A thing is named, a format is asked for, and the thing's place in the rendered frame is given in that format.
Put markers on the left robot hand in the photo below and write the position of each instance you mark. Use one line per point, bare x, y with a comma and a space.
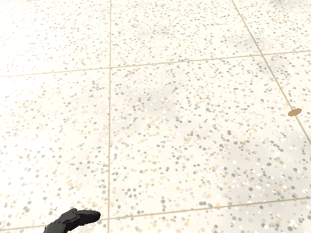
72, 219

